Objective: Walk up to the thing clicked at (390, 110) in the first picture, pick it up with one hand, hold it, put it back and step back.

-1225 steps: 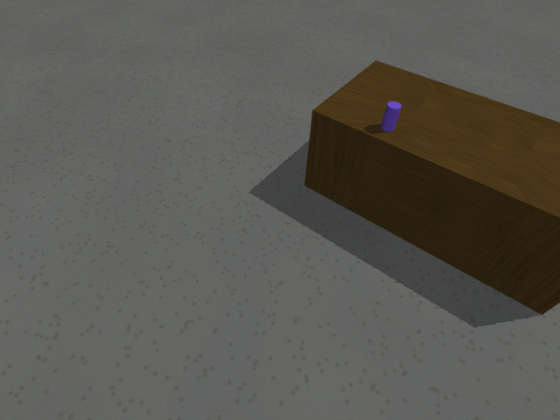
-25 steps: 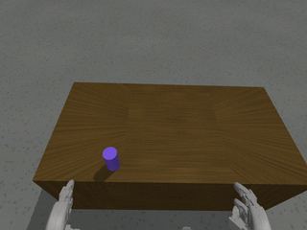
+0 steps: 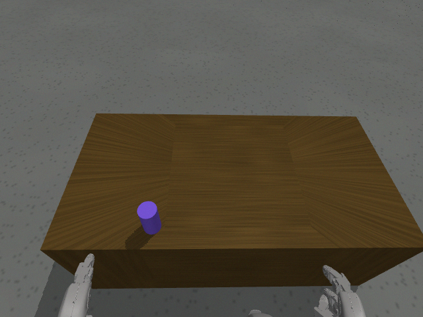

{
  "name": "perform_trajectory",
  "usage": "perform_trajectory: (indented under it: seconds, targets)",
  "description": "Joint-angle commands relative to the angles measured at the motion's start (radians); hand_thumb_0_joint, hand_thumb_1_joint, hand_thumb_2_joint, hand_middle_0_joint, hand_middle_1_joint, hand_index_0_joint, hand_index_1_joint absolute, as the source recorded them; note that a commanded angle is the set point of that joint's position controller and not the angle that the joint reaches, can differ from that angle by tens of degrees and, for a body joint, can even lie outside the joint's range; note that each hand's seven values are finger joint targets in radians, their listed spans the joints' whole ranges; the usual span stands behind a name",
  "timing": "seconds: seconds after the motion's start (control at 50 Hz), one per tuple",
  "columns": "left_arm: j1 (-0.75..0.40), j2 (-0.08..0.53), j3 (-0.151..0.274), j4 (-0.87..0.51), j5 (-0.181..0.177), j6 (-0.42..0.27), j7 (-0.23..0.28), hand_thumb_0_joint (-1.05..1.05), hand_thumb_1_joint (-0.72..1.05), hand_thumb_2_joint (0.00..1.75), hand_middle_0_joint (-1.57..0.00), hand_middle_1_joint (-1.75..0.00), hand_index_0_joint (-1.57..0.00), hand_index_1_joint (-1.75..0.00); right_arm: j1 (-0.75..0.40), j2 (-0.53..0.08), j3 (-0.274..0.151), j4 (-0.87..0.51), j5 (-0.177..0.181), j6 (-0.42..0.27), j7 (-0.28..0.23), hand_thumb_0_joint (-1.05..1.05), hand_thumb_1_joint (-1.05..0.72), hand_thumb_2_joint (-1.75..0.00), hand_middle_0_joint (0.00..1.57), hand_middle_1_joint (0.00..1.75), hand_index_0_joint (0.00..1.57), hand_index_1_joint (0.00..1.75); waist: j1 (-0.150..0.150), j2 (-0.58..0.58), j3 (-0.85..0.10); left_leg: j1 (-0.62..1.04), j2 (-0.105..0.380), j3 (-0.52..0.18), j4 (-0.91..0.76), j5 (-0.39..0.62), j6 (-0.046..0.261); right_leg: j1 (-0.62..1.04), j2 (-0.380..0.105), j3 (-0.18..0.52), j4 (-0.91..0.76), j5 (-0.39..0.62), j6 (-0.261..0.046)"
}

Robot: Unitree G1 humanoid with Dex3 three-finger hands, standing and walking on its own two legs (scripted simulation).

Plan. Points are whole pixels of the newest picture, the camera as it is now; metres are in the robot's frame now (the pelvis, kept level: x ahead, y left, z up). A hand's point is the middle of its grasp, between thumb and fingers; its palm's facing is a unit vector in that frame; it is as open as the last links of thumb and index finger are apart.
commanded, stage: home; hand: left
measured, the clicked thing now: (150, 218) +0.42 +0.17 -0.21
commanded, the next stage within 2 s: stand in 0.16 s
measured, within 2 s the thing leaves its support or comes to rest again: neither
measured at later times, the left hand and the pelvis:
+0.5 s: hand out of the picture +0.12 +0.24 -0.11, palm faces -0.02 -0.93 -0.36, open 14.9 cm; pelvis +0.00 +0.00 +0.02, yaw +0 degrees
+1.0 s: hand out of the picture +0.04 +0.24 -0.10, palm faces +0.00 -0.94 -0.35, open 7.4 cm; pelvis -0.01 -0.01 +0.06, yaw +1 degrees
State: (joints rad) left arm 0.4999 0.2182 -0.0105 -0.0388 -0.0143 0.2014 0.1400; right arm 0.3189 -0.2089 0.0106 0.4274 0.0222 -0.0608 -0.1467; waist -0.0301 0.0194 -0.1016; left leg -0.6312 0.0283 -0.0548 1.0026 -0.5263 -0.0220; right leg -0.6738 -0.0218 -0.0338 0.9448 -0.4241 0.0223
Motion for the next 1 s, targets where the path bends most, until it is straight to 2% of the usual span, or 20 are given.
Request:
perform_trajectory:
  seconds: [0.0, 0.02, 0.04, 0.1, 0.14, 0.2, 0.22, 0.24, 0.26, 0.28, 0.3, 0.34, 0.4, 0.46, 0.54, 0.62, 0.74, 0.88, 0.92, 0.98]
  targets:
    - [-0.005, 0.079, 0.046, -0.170, 0.010, -0.041, 0.015, 0.00, -0.58, 0.04, -0.05, -0.05, -0.05, -0.05, -0.069, -0.122, -0.048, -0.141, -0.005, -0.085, -0.015, 0.00, -0.90, -0.90, 0.20, 0.30, 0.20, 0.30, 0.003, -0.014, -0.086, 0.011, -0.029, 0.046, -0.184, 0.169, 0.028, 0.133, 0.020, -0.032, -0.164, 0.115, -0.019]
    - [-0.003, 0.080, 0.054, -0.168, 0.010, -0.038, 0.017, 0.00, -0.58, 0.04, -0.05, -0.05, -0.05, -0.05, -0.069, -0.119, -0.047, -0.133, -0.006, -0.089, -0.016, 0.00, -0.90, -0.90, 0.20, 0.30, 0.20, 0.30, 0.013, -0.006, -0.092, 0.008, -0.029, 0.044, -0.185, 0.167, 0.026, 0.134, 0.021, -0.034, -0.164, 0.112, -0.019]
    - [-0.003, 0.082, 0.054, -0.178, 0.013, -0.037, 0.015, 0.00, -0.59, 0.03, -0.05, -0.05, -0.04, -0.05, -0.070, -0.118, -0.049, -0.133, -0.008, -0.094, -0.018, 0.00, -0.90, -0.90, 0.20, 0.30, 0.20, 0.30, 0.004, 0.003, -0.118, 0.025, -0.030, 0.046, -0.178, 0.193, 0.026, 0.146, 0.021, -0.032, -0.162, 0.138, -0.020]
    - [-0.002, 0.089, 0.066, -0.175, 0.013, -0.030, 0.018, 0.00, -0.59, 0.03, -0.04, -0.05, -0.04, -0.05, -0.067, -0.117, -0.046, -0.113, -0.007, -0.102, -0.019, 0.00, -0.90, -0.90, 0.20, 0.30, 0.20, 0.30, 0.012, 0.006, -0.124, 0.033, -0.030, 0.048, -0.175, 0.235, 0.024, 0.163, 0.021, -0.031, -0.157, 0.175, -0.021]
    - [-0.020, 0.082, 0.056, -0.160, 0.014, -0.026, 0.017, 0.00, -0.60, 0.02, -0.04, -0.05, -0.04, -0.05, -0.079, -0.118, -0.045, -0.109, -0.008, -0.106, -0.022, 0.00, -0.90, -0.90, 0.20, 0.30, 0.20, 0.30, 0.004, -0.005, -0.083, 0.027, -0.026, 0.046, -0.187, 0.205, 0.024, 0.143, 0.022, -0.033, -0.165, 0.145, -0.020]
    - [-0.037, 0.094, 0.072, -0.203, 0.015, -0.028, 0.020, 0.00, -0.59, 0.03, -0.05, -0.05, -0.04, -0.05, -0.084, -0.113, -0.044, -0.105, -0.012, -0.113, -0.026, 0.00, -0.90, -0.90, 0.20, 0.30, 0.20, 0.30, 0.012, 0.029, -0.134, 0.053, -0.026, 0.042, -0.181, 0.256, 0.019, 0.169, 0.023, -0.034, -0.157, 0.188, -0.024]
    - [-0.020, 0.082, 0.060, -0.171, 0.017, -0.022, 0.015, 0.00, -0.61, 0.02, -0.04, -0.05, -0.04, -0.05, -0.074, -0.115, -0.046, -0.096, -0.011, -0.114, -0.028, 0.00, -0.90, -0.90, 0.20, 0.30, 0.20, 0.30, 0.001, -0.004, -0.128, 0.054, -0.025, 0.044, -0.176, 0.276, 0.021, 0.172, 0.023, -0.033, -0.154, 0.208, -0.022]
    - [-0.191, 0.247, 0.105, 0.180, 0.113, -0.117, -0.036, 0.00, -0.61, 0.02, -0.04, -0.05, -0.04, -0.05, -0.116, -0.274, -0.083, 0.133, -0.129, -0.050, 0.032, 0.00, -0.90, -0.90, 0.20, 0.30, 0.20, 0.30, 0.046, -0.037, 0.019, 0.100, 0.012, -0.006, -0.209, 0.389, 0.051, 0.292, -0.042, 0.056, -0.169, 0.262, -0.098]
    - [-0.160, 0.244, 0.110, 0.292, 0.120, -0.154, -0.062, 0.00, -0.53, 0.10, -0.12, -0.13, -0.12, -0.13, -0.094, -0.275, -0.091, 0.161, -0.144, -0.023, 0.054, 0.00, -0.90, -0.90, 0.20, 0.30, 0.20, 0.30, 0.039, -0.022, -0.030, 0.151, 0.019, -0.004, -0.207, 0.412, 0.076, 0.294, -0.051, 0.063, -0.151, 0.271, -0.118]
    - [-0.160, 0.243, 0.107, 0.325, 0.116, -0.178, -0.074, 0.00, -0.45, 0.18, -0.20, -0.21, -0.20, -0.21, -0.098, -0.271, -0.089, 0.169, -0.140, -0.014, 0.065, 0.00, -0.90, -0.90, 0.20, 0.30, 0.20, 0.30, 0.040, -0.021, -0.031, 0.179, 0.022, -0.021, -0.210, 0.426, 0.088, 0.279, -0.051, 0.073, -0.145, 0.266, -0.123]
    - [-0.171, 0.237, 0.096, 0.351, 0.105, -0.190, -0.088, 0.00, -0.37, 0.26, -0.20, -0.29, -0.20, -0.29, -0.114, -0.270, -0.090, 0.164, -0.132, -0.005, 0.075, 0.00, -0.90, -0.90, 0.20, 0.30, 0.20, 0.30, 0.040, -0.008, -0.001, 0.167, 0.023, -0.048, -0.239, 0.378, 0.098, 0.250, -0.045, 0.072, -0.151, 0.202, -0.118]
    - [-0.201, 0.239, 0.085, 0.426, 0.082, -0.213, -0.109, 0.00, -0.21, 0.42, -0.20, -0.30, -0.20, -0.30, -0.137, -0.264, -0.089, 0.185, -0.088, -0.003, 0.102, 0.00, -0.90, -0.90, 0.20, 0.30, 0.20, 0.30, 0.052, 0.012, 0.003, 0.178, 0.021, -0.065, -0.291, 0.299, 0.099, 0.285, -0.044, 0.072, -0.172, 0.152, -0.106]
    - [-0.227, 0.252, 0.086, 0.531, 0.062, -0.228, -0.119, 0.00, 0.03, 0.66, -0.20, -0.30, -0.20, -0.30, -0.149, -0.265, -0.098, 0.227, -0.070, 0.000, 0.117, 0.00, -0.90, -0.90, 0.20, 0.30, 0.20, 0.30, 0.055, -0.004, -0.032, 0.224, 0.015, -0.059, -0.291, 0.320, 0.087, 0.323, -0.056, 0.088, -0.202, 0.249, -0.100]
    - [-0.282, 0.271, 0.088, 0.620, 0.064, -0.236, -0.116, 0.00, 0.27, 0.90, -0.20, -0.30, -0.20, -0.30, -0.150, -0.265, -0.098, 0.277, -0.073, 0.010, 0.122, 0.00, -0.90, -0.90, 0.20, 0.30, 0.20, 0.30, 0.040, 0.001, 0.020, 0.243, 0.013, -0.062, -0.324, 0.275, 0.084, 0.312, -0.068, 0.108, -0.255, 0.208, -0.094]
    - [-0.288, 0.280, 0.085, 0.726, 0.056, -0.241, -0.111, 0.00, 0.59, 0.90, -0.20, -0.30, -0.20, -0.30, -0.153, -0.276, -0.101, 0.336, -0.073, 0.015, 0.123, 0.00, -0.90, -0.90, 0.20, 0.30, 0.20, 0.30, 0.046, 0.032, 0.034, 0.297, 0.032, -0.086, -0.375, 0.344, 0.086, 0.342, -0.060, 0.085, -0.270, 0.267, -0.084]
    - [-0.292, 0.297, 0.082, 0.822, 0.052, -0.240, -0.108, 0.00, 0.90, 0.90, -0.20, -0.30, -0.20, -0.30, -0.145, -0.285, -0.100, 0.397, -0.062, 0.024, 0.122, 0.00, -0.90, -0.90, 0.20, 0.30, 0.20, 0.30, 0.043, 0.007, 0.059, 0.308, 0.035, -0.083, -0.427, 0.330, 0.074, 0.401, -0.073, 0.092, -0.342, 0.260, -0.084]
    - [-0.313, 0.308, 0.071, 0.934, 0.040, -0.233, -0.108, 0.00, 0.90, 0.90, -0.20, -0.30, -0.20, -0.30, -0.134, -0.298, -0.087, 0.484, -0.058, 0.032, 0.119, 0.00, -0.90, -0.90, 0.20, 0.30, 0.20, 0.30, 0.037, 0.011, 0.094, 0.362, 0.046, -0.088, -0.530, 0.331, 0.060, 0.444, -0.087, 0.099, -0.438, 0.245, -0.074]
    - [-0.345, 0.310, 0.058, 1.035, 0.038, -0.233, -0.111, 0.00, 0.90, 0.90, -0.20, -0.30, -0.20, -0.30, -0.150, -0.294, -0.074, 0.560, -0.049, 0.037, 0.124, 0.00, -0.90, -0.90, 0.20, 0.30, 0.20, 0.30, 0.038, -0.018, 0.156, 0.382, 0.044, -0.073, -0.620, 0.288, 0.048, 0.487, -0.095, 0.109, -0.562, 0.144, -0.056]
    - [-0.353, 0.312, 0.057, 1.052, 0.035, -0.236, -0.113, 0.00, 0.90, 0.90, -0.20, -0.30, -0.20, -0.30, -0.146, -0.297, -0.072, 0.575, -0.047, 0.033, 0.124, 0.00, -0.90, -0.90, 0.20, 0.30, 0.20, 0.30, 0.037, -0.021, 0.133, 0.402, 0.049, -0.069, -0.637, 0.316, 0.046, 0.520, -0.100, 0.109, -0.567, 0.190, -0.055]
    - [-0.361, 0.311, 0.056, 1.081, 0.033, -0.235, -0.114, 0.00, 0.90, 0.90, -0.20, -0.30, -0.20, -0.30, -0.161, -0.295, -0.068, 0.594, -0.045, 0.036, 0.125, 0.00, -0.90, -0.90, 0.20, 0.30, 0.20, 0.30, 0.044, -0.007, 0.152, 0.401, 0.053, -0.069, -0.664, 0.302, 0.042, 0.526, -0.097, 0.104, -0.586, 0.169, -0.047]
